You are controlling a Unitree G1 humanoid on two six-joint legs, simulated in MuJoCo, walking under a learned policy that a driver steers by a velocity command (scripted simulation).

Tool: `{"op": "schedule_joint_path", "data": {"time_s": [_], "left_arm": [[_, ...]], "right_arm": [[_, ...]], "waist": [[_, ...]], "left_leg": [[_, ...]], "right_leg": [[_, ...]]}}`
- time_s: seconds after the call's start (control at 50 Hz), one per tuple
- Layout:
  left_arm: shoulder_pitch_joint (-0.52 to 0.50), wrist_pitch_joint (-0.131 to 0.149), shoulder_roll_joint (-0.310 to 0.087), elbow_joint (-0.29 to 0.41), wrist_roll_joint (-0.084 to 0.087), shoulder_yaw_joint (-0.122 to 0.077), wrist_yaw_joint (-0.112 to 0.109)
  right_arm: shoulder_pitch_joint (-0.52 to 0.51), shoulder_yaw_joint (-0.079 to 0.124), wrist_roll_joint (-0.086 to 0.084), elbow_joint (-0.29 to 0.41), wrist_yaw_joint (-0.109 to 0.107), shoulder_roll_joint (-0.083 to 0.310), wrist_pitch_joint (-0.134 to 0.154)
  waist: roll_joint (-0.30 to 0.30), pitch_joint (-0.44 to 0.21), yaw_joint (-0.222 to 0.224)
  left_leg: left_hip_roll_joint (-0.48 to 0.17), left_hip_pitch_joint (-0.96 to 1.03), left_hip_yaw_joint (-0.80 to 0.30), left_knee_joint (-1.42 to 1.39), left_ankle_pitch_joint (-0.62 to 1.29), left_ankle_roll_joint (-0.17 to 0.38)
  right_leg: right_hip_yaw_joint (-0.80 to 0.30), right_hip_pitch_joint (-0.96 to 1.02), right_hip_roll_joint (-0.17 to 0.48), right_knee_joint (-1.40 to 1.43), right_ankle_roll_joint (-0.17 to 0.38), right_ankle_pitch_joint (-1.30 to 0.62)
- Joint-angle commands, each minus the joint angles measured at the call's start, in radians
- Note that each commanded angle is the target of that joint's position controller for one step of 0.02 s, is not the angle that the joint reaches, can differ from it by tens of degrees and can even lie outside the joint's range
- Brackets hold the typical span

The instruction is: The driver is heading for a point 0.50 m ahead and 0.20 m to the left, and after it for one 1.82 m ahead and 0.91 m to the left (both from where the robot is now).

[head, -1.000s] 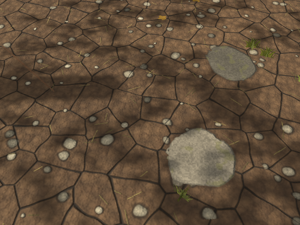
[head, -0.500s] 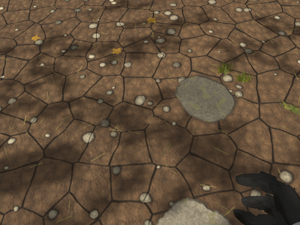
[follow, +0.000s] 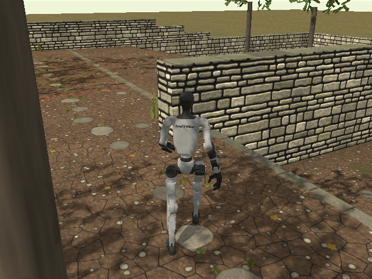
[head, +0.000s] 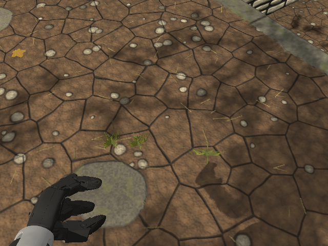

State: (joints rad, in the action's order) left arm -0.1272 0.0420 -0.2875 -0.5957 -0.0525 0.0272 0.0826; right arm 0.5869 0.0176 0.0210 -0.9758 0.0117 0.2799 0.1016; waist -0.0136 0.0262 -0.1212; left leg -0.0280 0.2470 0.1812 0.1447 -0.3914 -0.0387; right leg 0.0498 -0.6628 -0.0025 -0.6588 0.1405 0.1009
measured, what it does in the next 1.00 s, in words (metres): walks ahead, turning left: right foot, then left foot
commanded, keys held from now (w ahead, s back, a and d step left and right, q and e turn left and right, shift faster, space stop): w+q+shift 0.36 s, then q+shift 0.56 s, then e+shift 0.08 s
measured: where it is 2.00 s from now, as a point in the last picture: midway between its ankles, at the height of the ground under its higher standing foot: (124, 175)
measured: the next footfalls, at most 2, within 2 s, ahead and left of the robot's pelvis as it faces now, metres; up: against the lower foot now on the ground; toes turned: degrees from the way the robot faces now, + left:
right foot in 0.04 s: +0.22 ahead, -0.09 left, +0.00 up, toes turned -1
left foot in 0.46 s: +0.64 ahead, +0.15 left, +0.00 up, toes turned +23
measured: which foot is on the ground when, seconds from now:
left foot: down 0.00-0.04, up 0.06-0.44, down 0.46-0.86, up 0.88-1.00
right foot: up 0.00-0.02, down 0.04-0.46, up 0.48-0.84, down 0.86-1.00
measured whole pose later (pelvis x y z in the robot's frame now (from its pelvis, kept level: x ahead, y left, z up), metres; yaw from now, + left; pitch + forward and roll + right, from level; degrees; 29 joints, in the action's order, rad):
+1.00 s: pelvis +0.72 +0.11 +0.01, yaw +52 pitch +1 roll -1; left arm 0.09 0.03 -0.25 -0.62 -0.03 -0.04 -0.04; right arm 0.13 0.08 -0.02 -0.60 -0.02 0.34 -0.06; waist 0.01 0.07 0.00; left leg 0.12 -0.50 -0.13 1.25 -0.52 -0.06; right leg -0.07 -0.44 -0.05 -0.48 0.00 0.06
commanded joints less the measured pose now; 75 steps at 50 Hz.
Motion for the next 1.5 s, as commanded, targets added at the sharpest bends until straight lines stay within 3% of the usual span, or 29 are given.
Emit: {"op": "schedule_joint_path", "data": {"time_s": [0.02, 0.04, 0.06, 0.08, 0.12, 0.24, 0.36, 0.4, 0.44, 0.46, 0.48, 0.5, 0.52, 0.56, 0.66, 0.72, 0.8, 0.86, 0.88, 0.9, 0.94, 0.96, 1.06, 1.18, 1.22, 1.24, 1.3, 1.42, 1.5], "left_arm": [[0.477, 0.017, -0.177, -0.103, -0.018, -0.072, -0.046], [0.595, 0.02, -0.274, -0.141, -0.035, -0.102, -0.071], [0.575, 0.025, -0.322, -0.118, -0.037, -0.118, -0.08], [0.54, 0.02, -0.266, -0.123, -0.012, -0.119, -0.081], [0.432, 0.042, -0.143, -0.16, -0.002, -0.093, -0.076], [0.427, 0.097, -0.035, -0.231, 0.041, -0.072, -0.071], [0.445, 0.111, -0.108, -0.254, 0.041, -0.079, -0.096], [0.451, 0.088, -0.174, -0.237, 0.043, -0.094, -0.117], [0.389, 0.054, -0.218, -0.206, 0.041, -0.109, -0.121], [0.381, 0.048, -0.176, -0.216, 0.052, -0.105, -0.1], [0.459, 0.054, -0.047, -0.168, 0.033, -0.074, -0.091], [0.518, 0.1, -0.068, -0.067, 0.062, -0.051, -0.083], [0.426, 0.119, -0.157, -0.054, 0.075, -0.068, -0.088], [0.357, 0.103, -0.163, -0.048, 0.067, -0.081, -0.109], [0.275, 0.044, -0.077, 0.015, 0.022, -0.079, -0.128], [0.206, 0.034, -0.048, 0.035, 0.045, -0.071, -0.126], [0.118, 0.036, -0.085, 0.061, 0.056, -0.09, -0.107], [0.254, 0.056, -0.113, 0.012, 0.04, -0.112, -0.108], [0.267, 0.045, -0.131, 0.032, 0.024, -0.11, -0.12], [0.289, 0.031, -0.159, 0.022, 0.007, -0.117, -0.122], [0.223, 0.011, -0.066, 0.066, 0.023, -0.106, -0.133], [0.223, -0.006, -0.069, 0.064, 0.023, -0.098, -0.131], [0.206, -0.039, -0.079, 0.021, 0.046, -0.101, -0.1], [0.305, -0.055, -0.143, 0.003, 0.089, -0.139, -0.102], [0.228, -0.033, -0.104, 0.06, 0.097, -0.135, -0.101], [0.269, -0.03, -0.152, 0.045, 0.078, -0.157, -0.103], [0.422, -0.076, -0.132, -0.036, 0.074, -0.166, -0.118], [0.269, -0.088, -0.043, 0.065, 0.078, -0.114, -0.074], [0.282, -0.094, -0.087, 0.087, 0.08, -0.125, -0.048]], "right_arm": [[-0.144, 0.048, -0.012, 0.074, -0.018, 0.278, 0.0], [-0.112, 0.026, -0.003, 0.105, -0.009, 0.165, -0.001], [0.003, 0.005, -0.047, 0.146, -0.003, 0.044, 0.001], [-0.14, 0.031, -0.042, 0.164, -0.012, 0.152, -0.006], [-0.201, 0.025, -0.036, 0.162, 0.001, 0.096, -0.015], [-0.327, 0.024, 0.003, 0.203, 0.042, 0.008, -0.092], [-0.509, 0.004, -0.003, 0.283, 0.081, 0.019, -0.078], [-0.379, 0.014, 0.007, 0.239, 0.076, 0.058, -0.071], [-0.006, 0.055, 0.017, 0.134, 0.049, 0.135, -0.07], [0.022, 0.078, 0.008, 0.113, 0.019, 0.173, -0.07], [-0.04, 0.107, 0.007, 0.124, 0.004, 0.301, -0.079], [-0.139, 0.108, -0.005, 0.249, 0.02, 0.343, -0.051], [-0.221, 0.119, -0.021, 0.306, 0.027, 0.307, -0.047], [-0.382, 0.094, -0.051, 0.345, 0.03, 0.213, -0.028], [-0.418, 0.097, -0.046, 0.363, -0.021, 0.182, -0.05], [-0.393, 0.114, -0.065, 0.368, -0.065, 0.195, -0.112], [-0.389, 0.108, -0.052, 0.394, -0.079, 0.146, -0.144], [-0.438, 0.085, -0.038, 0.441, -0.061, 0.074, -0.139], [-0.365, 0.06, -0.019, 0.446, -0.056, -0.002, -0.138], [-0.202, 0.074, -0.046, 0.463, -0.028, 0.088, -0.131], [-0.333, 0.11, -0.048, 0.413, -0.022, 0.231, -0.149], [-0.378, 0.101, -0.037, 0.413, -0.035, 0.201, -0.163], [-0.372, 0.028, -0.002, 0.401, -0.034, 0.019, -0.139], [-0.339, 0.071, -0.017, 0.358, -0.03, 0.119, -0.132], [-0.313, 0.102, 0.042, 0.345, -0.035, 0.215, -0.132], [-0.392, 0.086, 0.051, 0.37, -0.041, 0.17, -0.118], [-0.562, 0.055, 0.001, 0.408, -0.059, 0.064, -0.091], [-0.447, 0.081, -0.005, 0.364, -0.072, 0.121, -0.118], [-0.441, 0.111, -0.025, 0.351, -0.051, 0.186, -0.114]], "waist": [[0.131, -0.165, 0.382], [0.003, -0.301, 0.357], [-0.198, -0.49, 0.241], [-0.039, -0.39, 0.285], [-0.013, -0.08, 0.193], [-0.052, 0.088, 0.094], [-0.011, 0.108, 0.074], [-0.039, 0.022, 0.013], [-0.045, -0.171, -0.153], [0.052, -0.156, -0.144], [0.283, -0.113, -0.007], [0.298, -0.443, 0.044], [0.08, -0.43, 0.021], [-0.166, -0.128, 0.143], [-0.062, -0.058, 0.175], [0.024, -0.19, 0.127], [0.137, -0.158, 0.095], [0.09, -0.208, 0.158], [-0.086, -0.276, 0.11], [-0.294, -0.388, 0.02], [-0.103, -0.242, 0.118], [-0.033, -0.208, 0.122], [-0.118, -0.149, 0.092], [-0.146, -0.127, 0.082], [0.256, -0.094, 0.055], [0.22, -0.085, 0.084], [0.146, -0.064, 0.163], [0.153, -0.068, 0.072], [0.183, -0.083, 0.081]], "left_leg": [[-0.185, -0.391, -0.087, 0.571, 1.229, 0.148], [-0.087, -0.618, -0.113, 0.947, 0.527, 0.151], [0.02, -0.898, -0.219, 1.296, -0.08, 0.139], [-0.01, -0.985, -0.261, 1.325, 0.032, 0.15], [-0.083, -0.981, -0.245, 1.198, 0.145, 0.139], [-0.142, -1.002, -0.205, 1.067, 0.264, 0.104], [-0.017, -0.801, -0.009, 0.617, 0.55, 0.182], [0.091, -0.649, 0.049, 0.556, 0.504, 0.192], [0.145, -0.238, -0.024, 0.535, 0.459, 0.241], [0.094, -0.129, -0.125, 0.435, 0.526, 0.275], [-0.096, 0.031, -0.376, 0.574, 1.285, 0.35], [-0.268, 0.253, -0.88, 0.363, 0.899, 0.556], [-0.266, 0.16, -0.952, 0.223, 0.586, 0.525], [-0.201, -0.243, -0.84, 0.141, 0.495, 0.444], [0.04, -0.644, -0.489, 0.217, 0.948, 0.331], [0.106, -0.577, -0.47, 0.307, 0.865, 0.204], [0.106, -0.544, -0.605, 0.37, 0.524, 0.139], [0.148, -0.559, -0.595, 0.665, 0.185, 0.101], [0.245, -0.749, -0.464, 0.9, -0.295, 0.06], [0.199, -0.885, -0.415, 1.097, -0.364, 0.015], [0.091, -0.916, -0.337, 1.231, -0.168, -0.051], [0.092, -0.881, -0.318, 1.246, -0.119, -0.057], [0.076, -0.609, -0.204, 0.744, -0.15, -0.035], [0.053, -0.316, -0.248, 0.286, 0.121, 0.095], [-0.32, -0.333, -0.606, 0.141, 0.139, 0.291], [-0.387, -0.39, -0.618, 0.141, 0.299, 0.332], [-0.254, -0.401, -0.369, 0.189, 0.498, 0.232], [-0.25, -0.287, -0.208, 0.22, 0.547, 0.25], [-0.304, -0.325, -0.159, 0.264, 0.614, 0.233]], "right_leg": [[-0.021, 0.763, -0.041, 0.102, 0.033, 0.062], [-0.279, 1.017, 0.202, 0.09, 0.026, 0.33], [-0.761, 1.204, 0.479, 0.222, 0.083, 0.475], [-0.726, 1.055, 0.438, 0.326, 0.07, 0.461], [-0.432, 0.74, 0.341, 0.395, 0.042, 0.247], [0.001, 0.519, 0.232, 0.547, -0.037, -0.052], [0.249, 0.58, 0.178, 0.544, -0.095, -0.647], [0.25, 0.676, 0.189, 0.293, -0.119, -1.063], [0.199, 0.571, 0.225, -0.232, -0.125, -1.071], [0.193, 0.432, 0.103, -0.586, -0.148, -0.36], [0.147, 0.08, -0.056, -1.013, -0.198, 0.521], [-0.181, -0.09, -0.106, -1.137, -0.206, 0.524], [-0.238, -0.085, -0.062, -1.045, -0.173, 0.455], [-0.213, -0.062, 0.008, -0.853, -0.181, 0.364], [-0.14, 0.159, 0.003, -0.355, -0.248, 0.23], [-0.129, 0.236, -0.085, -0.084, -0.257, -0.004], [-0.183, 0.283, -0.11, 0.135, -0.243, -0.105], [-0.269, 0.526, 0.046, 0.32, -0.156, -0.31], [-0.477, 0.757, 0.264, 0.238, -0.047, -0.625], [-0.796, 0.846, 0.515, 0.259, 0.161, -0.544], [-0.605, 0.67, 0.34, 0.269, 0.122, -0.209], [-0.526, 0.578, 0.269, 0.288, 0.076, -0.144], [-0.343, 0.366, 0.092, 0.367, 0.031, -0.086], [-0.471, 0.226, 0.085, 0.366, -0.031, 0.344], [-0.148, -0.037, -0.1, -0.048, -0.144, 0.429], [-0.152, -0.031, -0.046, -0.296, -0.186, 0.455], [-0.133, -0.04, -0.014, -0.583, -0.228, 0.324], [-0.036, -0.012, 0.07, -0.304, -0.263, 0.218], [0.039, 0.156, 0.051, -0.116, -0.207, 0.248]]}}
Velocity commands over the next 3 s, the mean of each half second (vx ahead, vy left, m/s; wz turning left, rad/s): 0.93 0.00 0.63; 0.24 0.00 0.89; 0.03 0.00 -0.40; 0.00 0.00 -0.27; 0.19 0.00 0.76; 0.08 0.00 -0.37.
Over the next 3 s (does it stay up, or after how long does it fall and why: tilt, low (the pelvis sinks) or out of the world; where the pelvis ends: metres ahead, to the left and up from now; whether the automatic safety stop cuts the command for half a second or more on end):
stays up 0.87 0.24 0.02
